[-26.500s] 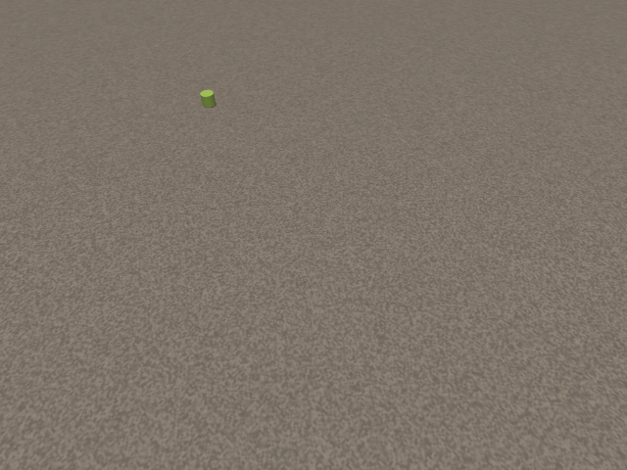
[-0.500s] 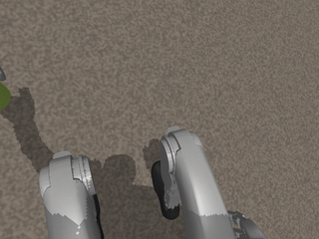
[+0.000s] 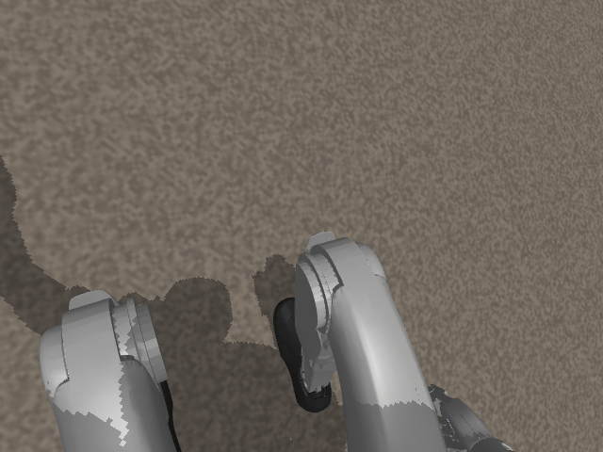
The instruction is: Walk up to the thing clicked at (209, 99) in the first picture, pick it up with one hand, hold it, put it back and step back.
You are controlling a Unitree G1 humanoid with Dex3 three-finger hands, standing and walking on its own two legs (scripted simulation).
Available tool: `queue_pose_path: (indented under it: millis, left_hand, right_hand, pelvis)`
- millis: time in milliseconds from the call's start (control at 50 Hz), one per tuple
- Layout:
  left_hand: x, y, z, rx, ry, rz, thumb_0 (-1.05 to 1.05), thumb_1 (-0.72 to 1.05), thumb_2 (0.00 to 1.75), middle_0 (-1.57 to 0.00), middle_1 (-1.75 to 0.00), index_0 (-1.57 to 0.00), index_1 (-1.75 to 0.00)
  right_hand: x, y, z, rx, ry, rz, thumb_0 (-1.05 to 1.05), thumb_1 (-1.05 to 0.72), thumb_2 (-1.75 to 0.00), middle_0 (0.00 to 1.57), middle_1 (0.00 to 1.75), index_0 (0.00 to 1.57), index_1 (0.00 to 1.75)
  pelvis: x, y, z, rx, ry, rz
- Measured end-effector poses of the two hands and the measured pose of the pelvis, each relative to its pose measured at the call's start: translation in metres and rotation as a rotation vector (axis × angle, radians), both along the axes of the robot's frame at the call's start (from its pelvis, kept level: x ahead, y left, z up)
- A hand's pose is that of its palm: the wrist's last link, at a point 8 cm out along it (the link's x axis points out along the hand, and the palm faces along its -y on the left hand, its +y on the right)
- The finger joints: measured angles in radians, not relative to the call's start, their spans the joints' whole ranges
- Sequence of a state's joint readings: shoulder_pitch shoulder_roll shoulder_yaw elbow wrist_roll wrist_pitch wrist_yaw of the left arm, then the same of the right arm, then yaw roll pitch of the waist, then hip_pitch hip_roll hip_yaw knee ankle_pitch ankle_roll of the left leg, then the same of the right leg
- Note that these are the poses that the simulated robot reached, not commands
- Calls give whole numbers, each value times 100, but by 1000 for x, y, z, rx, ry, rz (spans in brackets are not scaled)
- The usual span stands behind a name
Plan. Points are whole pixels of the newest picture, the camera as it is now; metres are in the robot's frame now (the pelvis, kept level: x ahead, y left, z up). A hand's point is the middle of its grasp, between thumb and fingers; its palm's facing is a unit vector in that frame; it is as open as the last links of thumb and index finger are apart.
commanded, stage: rest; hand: left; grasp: from above
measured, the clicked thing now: out of the picture +0.47 +0.34 -0.23
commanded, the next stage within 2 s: open in 0.94 s
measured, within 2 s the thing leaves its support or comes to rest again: rests again in 0.58 s
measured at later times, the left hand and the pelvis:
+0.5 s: hand out of the picture +0.46 +0.33 -0.24, palm faces -0.47 -0.11 -0.88, open 9.8 cm; pelvis +0.00 +0.00 -0.01, yaw -2 degrees
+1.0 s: hand out of the picture +0.46 +0.34 -0.25, palm faces -0.47 -0.13 -0.87, open 9.8 cm; pelvis +0.00 +0.01 -0.01, yaw -4 degrees
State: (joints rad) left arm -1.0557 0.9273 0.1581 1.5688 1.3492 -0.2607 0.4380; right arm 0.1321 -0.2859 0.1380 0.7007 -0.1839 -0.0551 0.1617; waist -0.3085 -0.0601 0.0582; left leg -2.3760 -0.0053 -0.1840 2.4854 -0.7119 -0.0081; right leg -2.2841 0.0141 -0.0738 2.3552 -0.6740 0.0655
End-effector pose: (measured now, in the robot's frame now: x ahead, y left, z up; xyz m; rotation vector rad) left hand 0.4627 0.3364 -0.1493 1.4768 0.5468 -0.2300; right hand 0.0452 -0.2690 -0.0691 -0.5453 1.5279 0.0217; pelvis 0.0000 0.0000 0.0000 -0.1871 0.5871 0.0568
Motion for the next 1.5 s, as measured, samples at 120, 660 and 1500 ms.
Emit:
queue_pose_path:
  millis: [120, 660, 1500]
  left_hand:
    - [1, -1, -11, -6, 17, 1, -1, -3, 65, -55, -83, -65, -75]
    - [2, 0, -40, -10, 4, 15, -1, -3, 65, -55, -82, -65, -75]
    - [9, 0, -43, -2, -17, 26, -1, -33, 92, -20, -102, -23, -100]
  right_hand:
    - [-2, 3, 1, 2, 5, 9, 0, -91, -89, 21, 30, 21, 30]
    - [2, 7, 12, -13, -5, 108, 0, -91, -89, 21, 30, 21, 30]
    - [-3, 14, 18, 17, -9, 157, 0, -90, -89, 21, 30, 21, 30]
  pelvis:
    - [1, 1, -2, -9, -6, -7]
    - [0, 5, -9, -42, -49, -24]
    - [-3, 6, -10, -60, -73, -38]
